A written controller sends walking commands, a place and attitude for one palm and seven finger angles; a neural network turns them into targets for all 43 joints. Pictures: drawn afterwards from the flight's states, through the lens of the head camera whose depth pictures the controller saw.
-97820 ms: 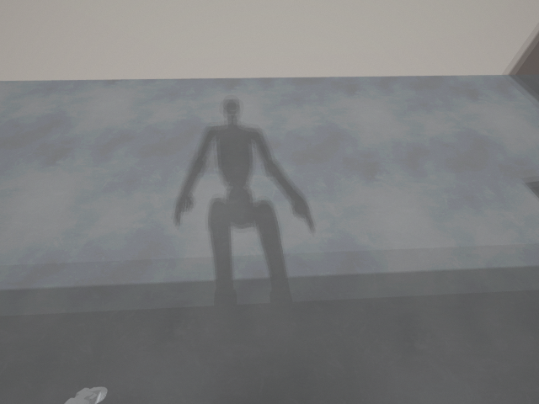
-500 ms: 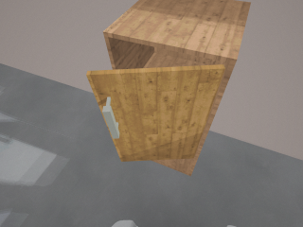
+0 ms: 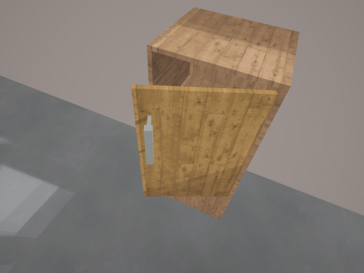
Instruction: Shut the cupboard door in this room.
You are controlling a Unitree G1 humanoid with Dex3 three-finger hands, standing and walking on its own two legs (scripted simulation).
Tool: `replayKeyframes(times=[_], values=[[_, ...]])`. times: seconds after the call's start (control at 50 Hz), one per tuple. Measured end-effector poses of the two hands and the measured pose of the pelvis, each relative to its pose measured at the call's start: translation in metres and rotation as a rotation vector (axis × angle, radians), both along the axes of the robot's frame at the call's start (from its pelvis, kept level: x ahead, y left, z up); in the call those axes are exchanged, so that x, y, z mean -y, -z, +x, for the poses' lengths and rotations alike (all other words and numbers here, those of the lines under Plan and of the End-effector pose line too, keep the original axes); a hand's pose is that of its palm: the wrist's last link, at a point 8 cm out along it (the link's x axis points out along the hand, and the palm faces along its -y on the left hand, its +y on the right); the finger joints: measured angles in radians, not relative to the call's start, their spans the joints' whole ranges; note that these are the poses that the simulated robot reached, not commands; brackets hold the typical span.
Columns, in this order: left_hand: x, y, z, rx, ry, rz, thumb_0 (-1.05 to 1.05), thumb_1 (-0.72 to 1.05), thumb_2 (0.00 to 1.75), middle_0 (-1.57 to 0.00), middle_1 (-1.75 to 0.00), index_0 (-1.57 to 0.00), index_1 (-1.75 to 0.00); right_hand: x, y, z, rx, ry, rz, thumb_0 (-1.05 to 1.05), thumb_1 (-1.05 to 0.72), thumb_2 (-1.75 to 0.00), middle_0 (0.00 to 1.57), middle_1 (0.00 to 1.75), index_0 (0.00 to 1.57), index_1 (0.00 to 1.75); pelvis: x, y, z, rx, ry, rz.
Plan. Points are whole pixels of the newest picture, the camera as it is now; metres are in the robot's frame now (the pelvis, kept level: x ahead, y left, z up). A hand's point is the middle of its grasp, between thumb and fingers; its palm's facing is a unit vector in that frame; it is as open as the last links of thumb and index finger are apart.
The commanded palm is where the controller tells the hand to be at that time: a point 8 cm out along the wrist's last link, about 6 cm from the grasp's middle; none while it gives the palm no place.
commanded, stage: come to a stop and stand still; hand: left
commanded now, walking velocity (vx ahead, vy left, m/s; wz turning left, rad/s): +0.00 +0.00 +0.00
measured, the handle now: (149, 140) +0.47 +0.15 -0.04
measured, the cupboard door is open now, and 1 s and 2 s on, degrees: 25 25 25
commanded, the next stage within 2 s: look again from close up in 0.28 s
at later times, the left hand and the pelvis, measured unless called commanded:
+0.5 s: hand out of the picture +0.02 +0.17 -0.18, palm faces -0.01 -0.98 -0.19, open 7.3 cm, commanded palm none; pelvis +0.01 -0.01 +0.00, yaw +0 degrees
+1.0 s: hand out of the picture +0.03 +0.18 -0.17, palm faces +0.00 -0.98 -0.21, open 7.4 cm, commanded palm none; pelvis -0.02 +0.00 +0.00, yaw -1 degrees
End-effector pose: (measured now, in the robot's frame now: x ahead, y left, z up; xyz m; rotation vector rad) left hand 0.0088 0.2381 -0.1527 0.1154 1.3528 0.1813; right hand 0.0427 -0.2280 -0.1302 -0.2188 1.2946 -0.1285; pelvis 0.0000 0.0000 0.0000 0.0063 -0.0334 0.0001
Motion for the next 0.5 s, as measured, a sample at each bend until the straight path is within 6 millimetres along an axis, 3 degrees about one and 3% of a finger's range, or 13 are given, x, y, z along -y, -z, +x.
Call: replayKeyframes(times=[0.2, 0.36, 0.42, 0.5], values=[[0.009, -0.004, -0.016, -0.064, 0.034, -0.020, 0.00, 0.91, 0.90, -0.20, -0.30, -0.20, -0.30, -0.006, 0.003, -0.035, -0.052, 0.069, 0.024, 0.01, -0.92, -0.90, 0.21, 0.30, 0.20, 0.30, -0.003, -0.004, 0.001, -0.003, 0.019, 0.001], [0.027, -0.003, -0.015, -0.083, 0.038, -0.043, 0.00, 0.91, 0.90, -0.20, -0.30, -0.20, -0.30, -0.009, 0.007, -0.057, -0.114, 0.104, 0.042, 0.01, -0.91, -0.90, 0.20, 0.30, 0.20, 0.30, 0.002, -0.004, 0.005, -0.004, 0.025, 0.000], [0.031, -0.003, -0.010, -0.069, 0.071, -0.043, 0.00, 0.91, 0.90, -0.20, -0.30, -0.20, -0.30, -0.007, 0.008, -0.059, -0.114, 0.105, 0.052, 0.01, -0.91, -0.90, 0.20, 0.30, 0.20, 0.30, 0.005, -0.003, 0.005, -0.005, 0.019, 0.004], [0.022, -0.005, 0.003, -0.012, 0.076, 0.007, 0.01, 0.91, 0.90, -0.20, -0.30, -0.20, -0.30, 0.004, 0.015, -0.047, -0.056, 0.101, 0.040, 0.01, -0.90, -0.90, 0.21, 0.30, 0.20, 0.30, 0.008, 0.003, 0.006, -0.009, 0.008, -0.001]])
